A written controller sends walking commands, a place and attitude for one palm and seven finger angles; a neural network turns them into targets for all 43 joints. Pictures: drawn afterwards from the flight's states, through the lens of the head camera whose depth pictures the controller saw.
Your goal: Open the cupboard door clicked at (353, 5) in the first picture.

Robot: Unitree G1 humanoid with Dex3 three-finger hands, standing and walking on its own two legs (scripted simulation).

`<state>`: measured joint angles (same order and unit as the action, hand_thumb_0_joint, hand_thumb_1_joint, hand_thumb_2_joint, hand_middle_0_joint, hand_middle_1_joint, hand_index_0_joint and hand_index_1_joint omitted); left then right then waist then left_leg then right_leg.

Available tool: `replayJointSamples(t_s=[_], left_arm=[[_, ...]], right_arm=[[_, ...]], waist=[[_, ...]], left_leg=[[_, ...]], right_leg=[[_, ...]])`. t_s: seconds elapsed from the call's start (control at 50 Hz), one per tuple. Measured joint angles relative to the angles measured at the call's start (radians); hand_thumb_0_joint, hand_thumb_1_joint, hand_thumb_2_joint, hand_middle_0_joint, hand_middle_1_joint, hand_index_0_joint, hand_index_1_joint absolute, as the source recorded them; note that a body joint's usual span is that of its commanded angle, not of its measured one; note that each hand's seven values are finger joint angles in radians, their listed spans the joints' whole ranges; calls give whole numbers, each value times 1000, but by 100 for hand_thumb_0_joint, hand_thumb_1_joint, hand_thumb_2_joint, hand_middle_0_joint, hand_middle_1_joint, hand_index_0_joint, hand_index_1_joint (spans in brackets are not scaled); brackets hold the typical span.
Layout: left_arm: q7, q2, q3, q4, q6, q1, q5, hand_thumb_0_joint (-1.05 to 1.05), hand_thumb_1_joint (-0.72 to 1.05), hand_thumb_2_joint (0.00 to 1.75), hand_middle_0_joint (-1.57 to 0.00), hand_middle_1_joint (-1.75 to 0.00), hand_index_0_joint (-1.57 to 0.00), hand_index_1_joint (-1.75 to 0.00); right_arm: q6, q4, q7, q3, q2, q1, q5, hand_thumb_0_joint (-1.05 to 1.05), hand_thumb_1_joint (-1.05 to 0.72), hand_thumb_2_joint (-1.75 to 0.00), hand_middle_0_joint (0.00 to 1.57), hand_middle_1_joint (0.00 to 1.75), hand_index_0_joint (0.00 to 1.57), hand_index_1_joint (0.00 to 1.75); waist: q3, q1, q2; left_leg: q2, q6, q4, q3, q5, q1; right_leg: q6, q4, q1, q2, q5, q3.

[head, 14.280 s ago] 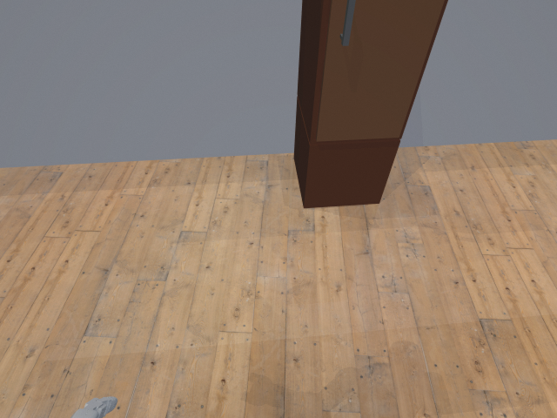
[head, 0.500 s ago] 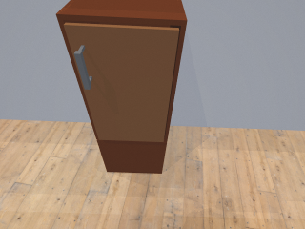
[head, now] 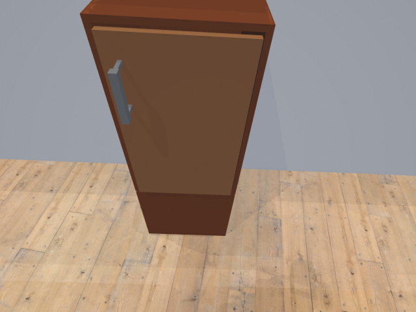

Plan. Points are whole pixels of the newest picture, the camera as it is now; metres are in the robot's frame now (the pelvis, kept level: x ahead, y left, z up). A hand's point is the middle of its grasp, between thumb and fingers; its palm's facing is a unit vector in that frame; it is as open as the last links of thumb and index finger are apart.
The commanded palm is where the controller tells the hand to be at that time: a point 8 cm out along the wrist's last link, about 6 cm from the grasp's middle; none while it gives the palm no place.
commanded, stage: come to a stop and stand still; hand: left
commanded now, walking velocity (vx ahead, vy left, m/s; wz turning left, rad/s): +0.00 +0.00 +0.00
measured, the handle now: (122, 93) +0.54 +0.23 +0.12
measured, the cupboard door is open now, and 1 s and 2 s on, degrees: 0 0 0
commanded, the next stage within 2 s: look again from close up in 1.44 s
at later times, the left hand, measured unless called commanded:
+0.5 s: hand out of the picture -0.04 +0.15 -0.18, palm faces +0.03 -0.98 -0.17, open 7.3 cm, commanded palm none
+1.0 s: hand out of the picture -0.10 +0.10 -0.17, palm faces +0.04 -0.99 -0.14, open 7.4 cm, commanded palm none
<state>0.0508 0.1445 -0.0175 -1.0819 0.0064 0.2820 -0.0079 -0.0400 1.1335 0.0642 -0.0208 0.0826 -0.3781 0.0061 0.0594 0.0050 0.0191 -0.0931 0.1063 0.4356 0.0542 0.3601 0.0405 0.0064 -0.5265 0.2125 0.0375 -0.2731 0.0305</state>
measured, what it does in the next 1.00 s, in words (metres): shifts its weight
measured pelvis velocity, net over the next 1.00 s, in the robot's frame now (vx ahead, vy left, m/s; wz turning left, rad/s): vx -0.06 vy -0.04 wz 0.01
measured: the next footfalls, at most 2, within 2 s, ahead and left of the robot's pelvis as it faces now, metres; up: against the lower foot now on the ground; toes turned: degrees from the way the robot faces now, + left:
none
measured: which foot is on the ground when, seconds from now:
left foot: down 0.00-1.00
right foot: down 0.00-1.00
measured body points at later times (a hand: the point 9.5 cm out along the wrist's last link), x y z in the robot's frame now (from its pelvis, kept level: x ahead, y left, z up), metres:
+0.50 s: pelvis -0.04 -0.01 +0.00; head -0.07 -0.01 +0.45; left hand -0.04 +0.20 -0.16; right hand -0.01 -0.24 -0.15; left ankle -0.08 +0.04 -0.73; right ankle +0.00 -0.14 -0.73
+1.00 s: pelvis -0.06 -0.04 +0.00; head -0.06 -0.04 +0.45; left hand -0.10 +0.16 -0.16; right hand -0.12 -0.24 -0.16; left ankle -0.08 +0.04 -0.73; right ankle +0.00 -0.14 -0.73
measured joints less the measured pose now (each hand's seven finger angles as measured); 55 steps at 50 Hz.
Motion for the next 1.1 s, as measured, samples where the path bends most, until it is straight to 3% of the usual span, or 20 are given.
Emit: replayJointSamples(t_s=[0.2, 0.3, 0.4, 0.62, 0.84, 1.1], left_arm=[[4, -2, -1, 6, 4, -21, -1, 1, 94, 90, -19, -30, -20, -30], [11, 1, 17, -2, -36, -16, -2, 1, 93, 90, -20, -30, -20, -30], [0, -1, 35, -15, -17, 8, -3, 1, 92, 90, -20, -30, -20, -30], [-22, -27, 49, -15, -1, 78, -15, 1, 91, 90, -20, -30, -20, -30], [-22, -36, 36, -29, -9, 119, -12, 1, 91, 90, -20, -30, -20, -30], [-15, -51, 35, -27, -21, 67, -8, 1, 91, 90, -20, -30, -20, -30]], right_arm=[[4, 1, -4, 10, 11, 43, 3, 1, -91, -90, 20, 30, 20, 30], [9, -64, -19, 14, 43, 67, -1, 1, -91, -90, 20, 30, 20, 30], [25, -89, -21, 22, 84, 84, 4, 1, -92, -90, 20, 30, 20, 30], [30, -98, -38, 11, 83, 67, 7, 1, -92, -90, 19, 30, 20, 30], [38, -45, -41, 7, 53, -9, 7, 1, -91, -90, 20, 30, 20, 30], [23, 1, -32, -1, 10, -38, 6, 1, -91, -90, 19, 30, 20, 30]], waist=[[1, 1, -22], [5, 7, -23], [-39, -2, -37], [-62, -17, -20], [-49, -5, -20], [-41, 8, -6]], left_leg=[[6, -7, -4, 3, -2, -9], [17, -65, 118, 0, -38, 74], [21, -7, 91, 5, 16, 64], [20, -23, 28, 21, -63, 63], [37, -42, 33, 6, -80, 113], [54, -57, 40, -5, -64, 120]], right_leg=[[12, 5, -8, -6, 3, -3], [-2, -15, 22, -5, 51, 13], [8, -21, 28, -9, 15, 18], [-9, 30, 37, -10, 94, 4], [-30, 51, 71, -27, 115, 19], [-43, 59, 70, -44, 107, 29]])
